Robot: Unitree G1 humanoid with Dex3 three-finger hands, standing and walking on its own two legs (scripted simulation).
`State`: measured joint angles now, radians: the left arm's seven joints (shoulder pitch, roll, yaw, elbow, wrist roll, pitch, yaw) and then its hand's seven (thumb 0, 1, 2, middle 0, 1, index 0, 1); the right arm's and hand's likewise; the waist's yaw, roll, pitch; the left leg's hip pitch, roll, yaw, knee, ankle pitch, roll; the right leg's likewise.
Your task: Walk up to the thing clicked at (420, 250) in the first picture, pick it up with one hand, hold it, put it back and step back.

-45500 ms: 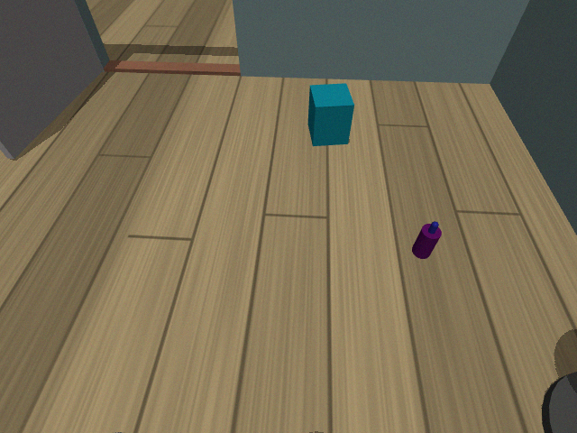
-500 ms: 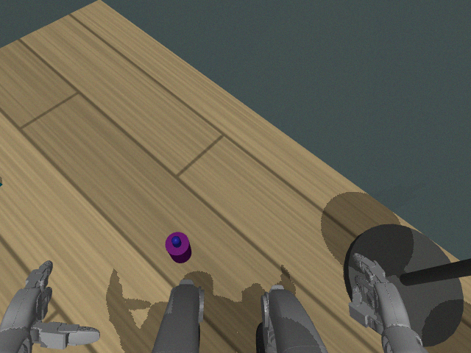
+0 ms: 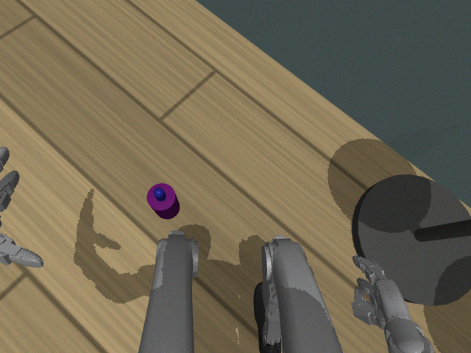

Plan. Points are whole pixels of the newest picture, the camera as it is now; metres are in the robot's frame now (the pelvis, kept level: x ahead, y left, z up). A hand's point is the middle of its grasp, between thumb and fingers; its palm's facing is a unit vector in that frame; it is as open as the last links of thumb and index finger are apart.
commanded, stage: go down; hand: left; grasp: from the side
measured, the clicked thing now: (163, 200) +0.42 +0.19 -0.40
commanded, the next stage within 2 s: approach in 1.08 s
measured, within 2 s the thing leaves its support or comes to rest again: neither
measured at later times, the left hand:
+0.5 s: hand (36, 195) +0.35 +0.36 -0.09, palm faces +0.00 -0.99 -0.13, open 17.5 cm
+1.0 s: hand (41, 187) +0.37 +0.36 -0.11, palm faces +0.00 -0.99 -0.11, open 17.6 cm
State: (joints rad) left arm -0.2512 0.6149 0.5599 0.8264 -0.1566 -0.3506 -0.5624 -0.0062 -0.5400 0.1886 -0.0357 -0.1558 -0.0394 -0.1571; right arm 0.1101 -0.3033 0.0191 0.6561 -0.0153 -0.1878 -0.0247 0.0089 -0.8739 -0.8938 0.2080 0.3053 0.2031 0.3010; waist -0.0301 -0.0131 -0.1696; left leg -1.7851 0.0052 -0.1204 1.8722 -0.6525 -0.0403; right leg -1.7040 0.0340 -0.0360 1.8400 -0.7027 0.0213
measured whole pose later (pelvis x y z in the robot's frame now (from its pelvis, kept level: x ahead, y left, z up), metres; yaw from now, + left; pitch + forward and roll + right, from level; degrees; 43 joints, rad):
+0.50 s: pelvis -0.02 +0.01 -0.06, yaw -2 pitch +33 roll -7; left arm -0.43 0.72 0.63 0.92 -0.17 -0.39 -0.68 -0.01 -0.60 0.12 -0.04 -0.12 -0.05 -0.12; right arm 0.10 -0.32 0.06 0.68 -0.02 -0.18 -0.02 0.01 -0.89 -0.90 0.21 0.30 0.20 0.30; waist -0.06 -0.02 -0.14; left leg -1.99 0.00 -0.14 2.08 -0.66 -0.04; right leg -1.90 0.05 -0.05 2.03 -0.71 0.03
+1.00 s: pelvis -0.02 +0.00 -0.10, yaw -3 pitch +32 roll -6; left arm -0.51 0.79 0.69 0.99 -0.19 -0.39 -0.73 -0.01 -0.60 0.09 -0.04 -0.10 -0.05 -0.09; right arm 0.10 -0.34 0.09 0.68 -0.03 -0.18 -0.02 0.01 -0.89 -0.89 0.21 0.30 0.20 0.30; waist -0.08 -0.02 -0.13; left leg -2.09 0.00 -0.15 2.18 -0.66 -0.05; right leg -2.00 0.05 -0.05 2.14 -0.71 0.03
